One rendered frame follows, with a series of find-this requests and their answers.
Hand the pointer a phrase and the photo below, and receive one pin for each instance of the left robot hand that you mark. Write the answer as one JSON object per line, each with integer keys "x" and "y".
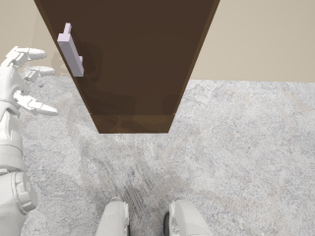
{"x": 11, "y": 81}

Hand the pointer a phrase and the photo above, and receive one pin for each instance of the left robot upper arm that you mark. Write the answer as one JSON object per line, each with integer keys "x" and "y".
{"x": 17, "y": 198}

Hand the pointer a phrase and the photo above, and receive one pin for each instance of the robot left thigh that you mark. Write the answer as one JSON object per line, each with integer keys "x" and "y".
{"x": 113, "y": 220}

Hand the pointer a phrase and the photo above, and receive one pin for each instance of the cupboard door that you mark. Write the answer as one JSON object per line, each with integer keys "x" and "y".
{"x": 136, "y": 53}

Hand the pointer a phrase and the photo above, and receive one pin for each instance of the robot thigh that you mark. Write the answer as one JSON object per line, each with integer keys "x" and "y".
{"x": 187, "y": 218}
{"x": 113, "y": 220}

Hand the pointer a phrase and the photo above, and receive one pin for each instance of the right robot hand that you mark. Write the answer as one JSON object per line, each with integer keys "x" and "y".
{"x": 252, "y": 230}

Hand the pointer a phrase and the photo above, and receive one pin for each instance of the left robot forearm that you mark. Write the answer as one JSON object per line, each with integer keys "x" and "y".
{"x": 11, "y": 142}

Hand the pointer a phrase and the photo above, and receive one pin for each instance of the handle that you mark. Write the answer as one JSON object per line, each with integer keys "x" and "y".
{"x": 70, "y": 52}

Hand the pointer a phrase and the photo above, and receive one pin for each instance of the robot right thigh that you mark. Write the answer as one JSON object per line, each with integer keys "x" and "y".
{"x": 187, "y": 218}

